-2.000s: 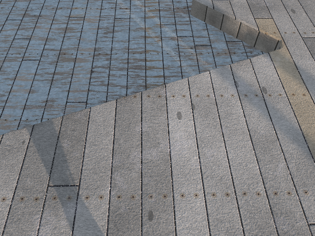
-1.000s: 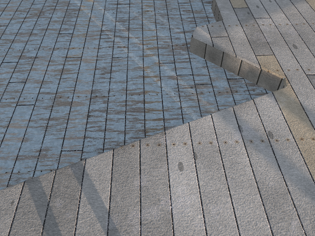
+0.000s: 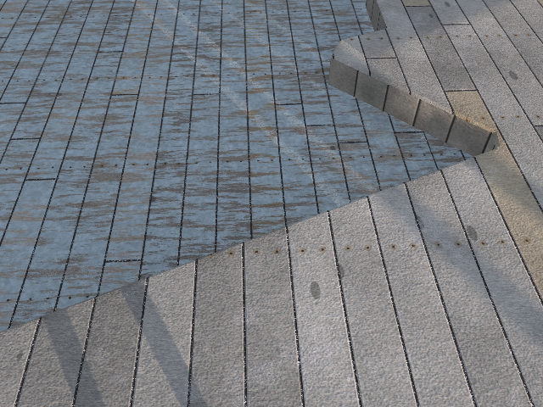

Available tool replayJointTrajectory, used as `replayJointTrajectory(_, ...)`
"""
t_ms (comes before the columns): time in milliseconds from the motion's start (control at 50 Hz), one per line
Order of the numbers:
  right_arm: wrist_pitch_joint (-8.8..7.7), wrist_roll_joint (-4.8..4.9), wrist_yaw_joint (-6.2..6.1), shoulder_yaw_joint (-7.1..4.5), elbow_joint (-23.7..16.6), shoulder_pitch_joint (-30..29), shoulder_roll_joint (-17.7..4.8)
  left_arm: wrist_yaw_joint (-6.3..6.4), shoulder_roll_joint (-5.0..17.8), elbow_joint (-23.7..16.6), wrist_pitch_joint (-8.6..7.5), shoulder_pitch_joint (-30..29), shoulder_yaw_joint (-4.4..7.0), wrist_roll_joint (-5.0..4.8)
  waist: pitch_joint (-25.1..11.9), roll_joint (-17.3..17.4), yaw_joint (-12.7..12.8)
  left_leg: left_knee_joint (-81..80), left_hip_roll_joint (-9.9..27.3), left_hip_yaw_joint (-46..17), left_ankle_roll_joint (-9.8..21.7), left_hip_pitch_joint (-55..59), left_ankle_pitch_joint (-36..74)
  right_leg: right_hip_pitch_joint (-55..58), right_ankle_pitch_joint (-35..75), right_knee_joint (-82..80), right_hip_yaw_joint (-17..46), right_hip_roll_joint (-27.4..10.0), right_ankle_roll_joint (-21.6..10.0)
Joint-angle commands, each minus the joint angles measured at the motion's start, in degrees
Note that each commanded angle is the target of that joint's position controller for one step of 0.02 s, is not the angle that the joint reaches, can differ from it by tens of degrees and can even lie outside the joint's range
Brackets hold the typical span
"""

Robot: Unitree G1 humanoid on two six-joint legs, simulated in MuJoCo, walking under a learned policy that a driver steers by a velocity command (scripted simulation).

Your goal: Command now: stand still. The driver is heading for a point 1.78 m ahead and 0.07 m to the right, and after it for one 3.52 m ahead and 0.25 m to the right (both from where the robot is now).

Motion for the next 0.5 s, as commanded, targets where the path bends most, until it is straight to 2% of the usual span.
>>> replayJointTrajectory(20, -0.13, 0.00, -0.11, -0.45, 0.15, 5.88, -3.48, 0.12, 3.66, -0.02, -0.11, 4.52, 0.45, -0.01, 3.92, 0.30, 0.01, -4.61, 6.97, -5.52, 1.25, -7.10, 11.20, 3.20, 8.35, -2.57, 6.43, -6.16, -1.13)
replayJointTrajectory(320, -0.25, 0.01, -0.13, -0.39, 0.20, 6.51, -3.26, 0.18, 3.39, 0.24, -0.04, 5.00, 0.37, -0.04, 4.15, 0.36, -0.03, -4.70, 7.03, -5.55, 1.33, -6.60, 12.73, 3.31, 8.68, -2.21, 6.15, -6.23, -0.91)
replayJointTrajectory(340, -0.23, -0.08, -0.10, -0.37, 0.35, 7.11, -3.13, 0.15, 3.13, 0.35, 0.01, 5.21, 0.30, 0.01, 3.15, 0.41, -0.22, -5.46, 6.61, -5.55, 1.60, -6.15, 8.07, 3.53, 5.07, -2.26, 5.81, -5.68, -1.00)
replayJointTrajectory(380, 0.10, -0.25, 0.00, -1.30, 0.39, 8.16, -5.08, -0.08, 3.89, -0.40, 0.28, 4.21, 0.76, 0.19, 4.59, 2.23, -0.84, -6.65, 5.94, -7.06, 3.50, -7.08, -7.43, 0.50, -6.99, 1.51, 3.39, -2.63, -1.60)
replayJointTrajectory(400, 0.38, -0.25, 0.12, -1.95, 0.21, 8.85, -6.48, -0.40, 3.98, -1.14, 0.38, 3.35, 1.04, 0.46, 6.46, 4.79, -1.55, -8.46, 7.36, -10.37, 5.30, -7.53, -17.35, -3.67, -13.57, 5.38, 1.33, -0.62, -1.84)
replayJointTrajectory(440, 0.69, -0.08, 0.35, -3.07, 0.44, 12.00, -8.50, -1.29, 3.03, -3.84, 0.13, -0.46, 1.03, 1.53, 12.90, 7.83, -3.58, -14.31, 14.80, -19.74, 9.74, -6.76, -30.46, -15.37, -16.50, 13.90, -2.55, 0.72, -1.85)
replayJointTrajectory(460, 0.51, -0.20, 0.39, -3.31, 0.55, 12.67, -8.59, -1.67, 2.68, -5.50, -0.35, -2.62, 1.01, 1.85, 15.30, 8.16, -4.12, -15.71, 17.75, -22.64, 11.44, -6.65, -29.81, -18.95, -14.81, 17.70, -2.19, -1.10, -2.17)
replayJointTrajectory(500, -0.41, -1.15, 0.59, -3.63, 0.56, 13.68, -8.68, -2.32, 3.99, -8.18, -1.58, -5.49, 1.61, 1.65, 15.64, 6.53, -4.37, -15.88, 19.90, -23.94, 13.23, -1.82, -21.31, -26.09, -15.87, 23.23, -0.15, -3.42, -2.68)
